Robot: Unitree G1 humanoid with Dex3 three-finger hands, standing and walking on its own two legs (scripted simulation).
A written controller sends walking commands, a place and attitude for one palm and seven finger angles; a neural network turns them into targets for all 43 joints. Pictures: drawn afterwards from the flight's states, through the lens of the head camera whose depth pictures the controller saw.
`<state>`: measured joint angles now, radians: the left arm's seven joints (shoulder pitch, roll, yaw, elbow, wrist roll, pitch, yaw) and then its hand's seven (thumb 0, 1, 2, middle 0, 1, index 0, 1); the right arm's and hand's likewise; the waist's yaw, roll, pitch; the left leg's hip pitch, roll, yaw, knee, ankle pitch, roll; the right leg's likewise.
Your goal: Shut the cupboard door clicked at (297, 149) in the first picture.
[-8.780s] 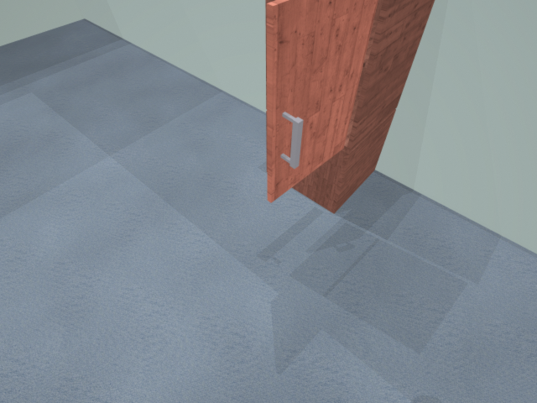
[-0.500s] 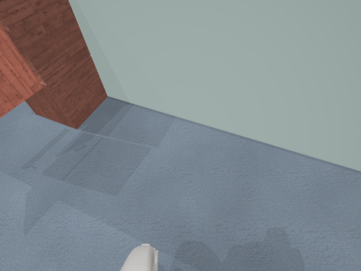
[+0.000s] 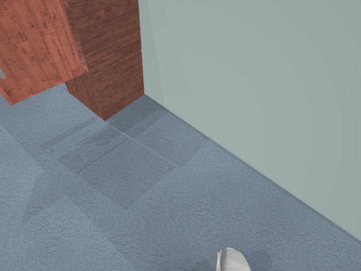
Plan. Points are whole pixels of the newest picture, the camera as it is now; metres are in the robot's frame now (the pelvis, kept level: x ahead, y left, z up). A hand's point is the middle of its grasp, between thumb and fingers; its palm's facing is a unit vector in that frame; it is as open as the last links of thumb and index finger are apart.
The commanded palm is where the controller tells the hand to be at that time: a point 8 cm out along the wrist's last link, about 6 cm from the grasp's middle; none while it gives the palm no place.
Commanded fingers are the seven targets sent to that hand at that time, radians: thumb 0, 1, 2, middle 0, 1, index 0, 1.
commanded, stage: walk to a spot facing it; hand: left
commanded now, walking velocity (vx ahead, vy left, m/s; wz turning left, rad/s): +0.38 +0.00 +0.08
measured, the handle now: out of the picture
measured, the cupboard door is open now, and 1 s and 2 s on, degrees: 85 85 85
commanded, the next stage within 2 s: turn to face it in 0.72 s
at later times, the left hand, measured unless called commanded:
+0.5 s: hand (141, 201) +0.31 +0.13 -0.17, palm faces +0.05 -0.98 -0.18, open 7.3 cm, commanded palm none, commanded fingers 0.00 0.90 0.90 -0.20 -0.30 -0.20 -0.30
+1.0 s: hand (121, 179) +0.38 +0.21 -0.19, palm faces +0.28 -0.95 -0.14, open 7.4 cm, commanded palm none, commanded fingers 0.00 0.90 0.90 -0.20 -0.30 -0.20 -0.30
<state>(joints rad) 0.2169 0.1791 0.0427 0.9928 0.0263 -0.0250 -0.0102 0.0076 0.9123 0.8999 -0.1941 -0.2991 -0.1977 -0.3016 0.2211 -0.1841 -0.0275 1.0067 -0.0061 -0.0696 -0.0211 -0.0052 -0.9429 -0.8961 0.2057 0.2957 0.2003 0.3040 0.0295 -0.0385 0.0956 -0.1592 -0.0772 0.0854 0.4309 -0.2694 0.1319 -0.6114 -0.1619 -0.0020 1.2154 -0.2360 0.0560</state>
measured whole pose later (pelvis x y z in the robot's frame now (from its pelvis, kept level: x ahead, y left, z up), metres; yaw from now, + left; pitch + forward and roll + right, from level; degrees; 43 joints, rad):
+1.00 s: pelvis +0.42 +0.05 -0.01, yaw +12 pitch +0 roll -1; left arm 0.27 0.17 0.05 1.06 0.02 -0.02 0.00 0.01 0.91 0.90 -0.19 -0.30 -0.20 -0.30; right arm 0.13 -0.16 -0.02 0.99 -0.02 -0.06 -0.02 0.00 -0.91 -0.90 0.20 0.30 0.20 0.30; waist 0.04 -0.04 0.09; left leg -0.32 -0.03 0.09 0.52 -0.20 0.09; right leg -0.49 -0.11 -0.05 1.19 -0.39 0.05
